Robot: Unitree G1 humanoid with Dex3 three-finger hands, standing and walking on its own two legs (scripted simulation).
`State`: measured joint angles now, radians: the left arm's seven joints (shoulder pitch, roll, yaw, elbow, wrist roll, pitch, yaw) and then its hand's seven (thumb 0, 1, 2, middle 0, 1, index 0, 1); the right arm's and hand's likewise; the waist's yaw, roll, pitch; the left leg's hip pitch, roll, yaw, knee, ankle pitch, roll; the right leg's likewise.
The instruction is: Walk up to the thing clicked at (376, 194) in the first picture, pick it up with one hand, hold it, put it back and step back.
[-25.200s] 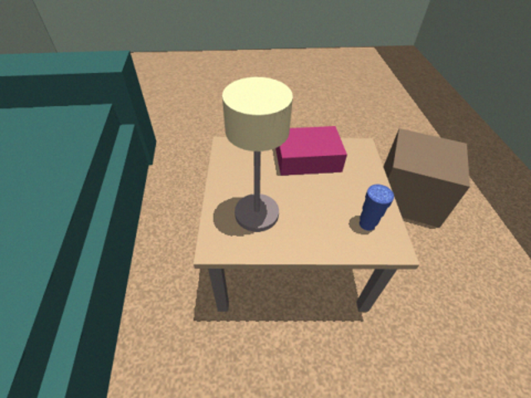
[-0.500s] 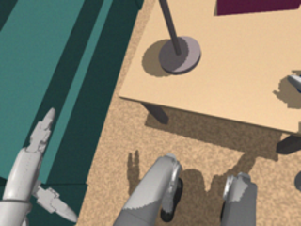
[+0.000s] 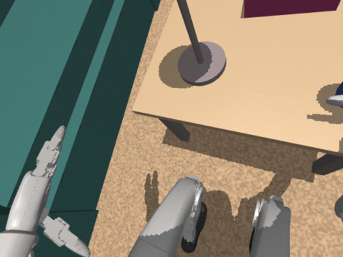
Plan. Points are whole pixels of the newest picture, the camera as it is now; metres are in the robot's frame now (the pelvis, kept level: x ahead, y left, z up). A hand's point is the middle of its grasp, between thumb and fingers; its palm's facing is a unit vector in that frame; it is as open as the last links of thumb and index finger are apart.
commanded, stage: withdraw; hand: right
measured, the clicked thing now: out of the picture +0.53 -0.25 -0.05
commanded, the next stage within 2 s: rise in 0.16 s
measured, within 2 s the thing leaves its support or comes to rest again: neither
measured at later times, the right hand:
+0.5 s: hand out of the picture +0.52 -0.34 +0.08, palm faces +0.36 +0.91 -0.21, open 17.3 cm
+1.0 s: hand out of the picture +0.39 -0.31 +0.10, palm faces +0.27 +0.91 -0.30, open 17.4 cm
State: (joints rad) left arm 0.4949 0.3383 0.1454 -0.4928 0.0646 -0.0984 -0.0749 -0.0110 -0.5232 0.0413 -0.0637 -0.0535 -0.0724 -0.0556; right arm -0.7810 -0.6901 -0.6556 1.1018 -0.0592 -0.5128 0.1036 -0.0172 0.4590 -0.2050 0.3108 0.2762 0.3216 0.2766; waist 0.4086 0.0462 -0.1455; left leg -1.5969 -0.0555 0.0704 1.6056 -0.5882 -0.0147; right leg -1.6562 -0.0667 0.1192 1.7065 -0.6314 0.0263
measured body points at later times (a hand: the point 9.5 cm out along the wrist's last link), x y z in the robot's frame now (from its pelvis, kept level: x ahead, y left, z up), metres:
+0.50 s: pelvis +0.02 -0.01 +0.09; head +0.18 -0.08 +0.51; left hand +0.19 +0.24 +0.14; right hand +0.49 -0.38 +0.09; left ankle +0.07 +0.13 -0.52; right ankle +0.05 -0.13 -0.52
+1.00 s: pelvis +0.07 -0.02 +0.16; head +0.14 -0.06 +0.61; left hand +0.24 +0.19 +0.13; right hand +0.37 -0.36 +0.13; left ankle +0.07 +0.13 -0.52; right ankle +0.05 -0.13 -0.52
